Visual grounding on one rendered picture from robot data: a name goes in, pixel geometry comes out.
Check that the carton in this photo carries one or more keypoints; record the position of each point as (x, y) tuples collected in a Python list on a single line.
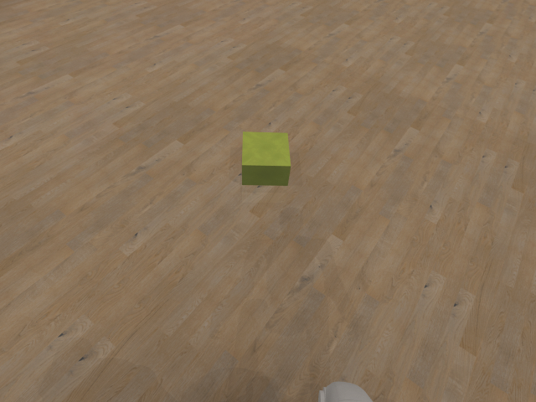
[(265, 158)]

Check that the right robot thigh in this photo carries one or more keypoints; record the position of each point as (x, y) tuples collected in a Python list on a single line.
[(343, 392)]

